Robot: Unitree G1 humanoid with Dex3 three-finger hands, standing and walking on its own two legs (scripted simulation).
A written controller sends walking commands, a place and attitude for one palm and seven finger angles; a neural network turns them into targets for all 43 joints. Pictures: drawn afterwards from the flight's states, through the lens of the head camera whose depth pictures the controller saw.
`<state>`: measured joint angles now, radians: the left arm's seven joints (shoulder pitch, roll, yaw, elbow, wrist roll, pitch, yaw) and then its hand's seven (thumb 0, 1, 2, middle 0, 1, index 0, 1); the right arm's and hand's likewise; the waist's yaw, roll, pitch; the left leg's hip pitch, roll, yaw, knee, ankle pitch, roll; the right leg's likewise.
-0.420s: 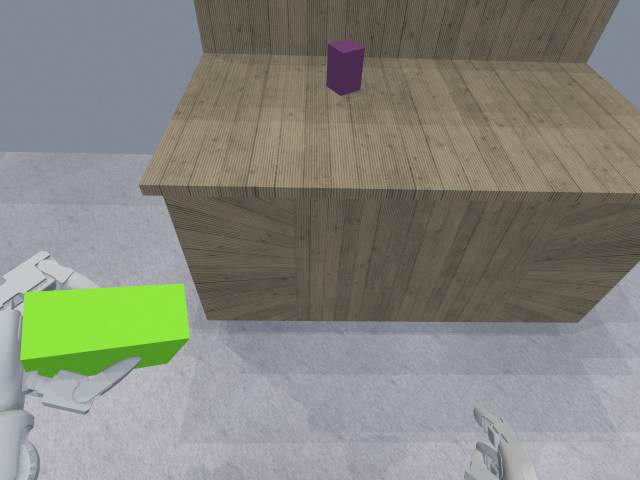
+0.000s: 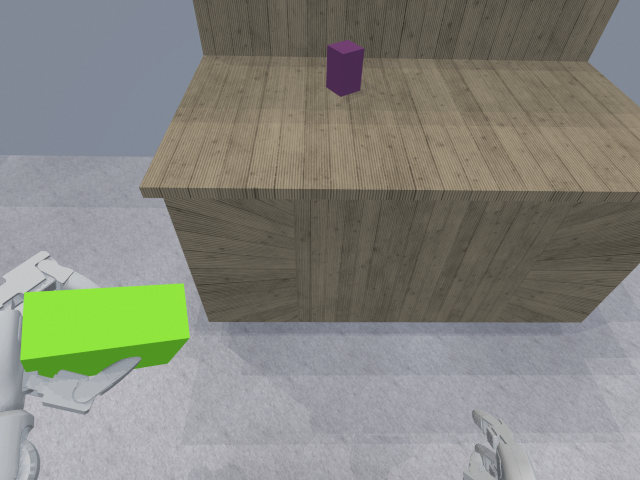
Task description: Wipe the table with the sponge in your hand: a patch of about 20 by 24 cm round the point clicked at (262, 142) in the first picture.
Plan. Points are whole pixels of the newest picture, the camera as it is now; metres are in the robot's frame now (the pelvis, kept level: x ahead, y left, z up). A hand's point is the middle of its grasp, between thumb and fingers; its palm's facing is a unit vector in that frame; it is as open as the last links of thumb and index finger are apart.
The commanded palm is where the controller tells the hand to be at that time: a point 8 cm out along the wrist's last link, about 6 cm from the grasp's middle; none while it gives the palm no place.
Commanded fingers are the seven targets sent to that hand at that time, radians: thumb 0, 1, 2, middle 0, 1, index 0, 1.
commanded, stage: turn to face it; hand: left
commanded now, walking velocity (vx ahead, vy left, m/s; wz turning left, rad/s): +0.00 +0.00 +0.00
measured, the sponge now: (131, 331) +0.23 +0.20 +0.14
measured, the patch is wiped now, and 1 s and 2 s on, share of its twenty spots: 0.00 0.00 0.00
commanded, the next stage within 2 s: take the last steps up to it in 0.92 s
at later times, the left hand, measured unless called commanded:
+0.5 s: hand (140, 318) +0.23 +0.19 +0.15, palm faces +0.31 -0.87 -0.38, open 9.4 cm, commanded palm +0.18 +0.24 +0.17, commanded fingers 0.00 0.10 1.30 -1.20 -1.60 -1.20 -1.60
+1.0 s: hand (229, 315) +0.23 +0.11 +0.17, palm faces +0.12 -0.88 -0.45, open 9.4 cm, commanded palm +0.19 +0.18 +0.17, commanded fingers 0.00 0.10 1.30 -1.20 -1.60 -1.20 -1.60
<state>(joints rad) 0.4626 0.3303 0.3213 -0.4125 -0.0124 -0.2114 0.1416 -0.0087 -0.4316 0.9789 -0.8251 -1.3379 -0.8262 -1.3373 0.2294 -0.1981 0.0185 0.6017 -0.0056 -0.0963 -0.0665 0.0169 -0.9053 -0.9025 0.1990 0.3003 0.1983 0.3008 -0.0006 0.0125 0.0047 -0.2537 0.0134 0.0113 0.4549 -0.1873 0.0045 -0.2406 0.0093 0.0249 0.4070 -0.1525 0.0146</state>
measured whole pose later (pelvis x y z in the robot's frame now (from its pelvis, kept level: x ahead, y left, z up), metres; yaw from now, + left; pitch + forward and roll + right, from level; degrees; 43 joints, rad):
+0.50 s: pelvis -0.02 -0.02 -0.02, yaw -8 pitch +1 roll +1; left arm 0.44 0.33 0.34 -0.48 -0.03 -0.20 0.15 -0.01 -0.43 0.98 -0.83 -1.34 -0.83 -1.34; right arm 0.19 -0.20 -0.01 0.55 0.00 -0.07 -0.05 0.02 -0.91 -0.90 0.20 0.30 0.20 0.30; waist 0.01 -0.01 0.02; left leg -0.36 0.08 0.12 0.61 -0.26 -0.02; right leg -0.42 0.08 0.13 0.62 -0.21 -0.01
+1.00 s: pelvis -0.04 -0.04 -0.01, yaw -17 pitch +0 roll +4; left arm 0.46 0.33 0.35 -0.46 -0.03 -0.22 0.13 -0.01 -0.43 0.99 -0.83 -1.34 -0.83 -1.34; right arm 0.18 -0.20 0.01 0.60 0.00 -0.07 -0.02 0.02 -0.91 -0.90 0.20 0.30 0.20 0.30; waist -0.01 0.01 0.05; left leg -0.45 0.01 0.03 1.08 -0.42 -0.06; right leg -0.40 0.06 0.04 0.60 -0.20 -0.10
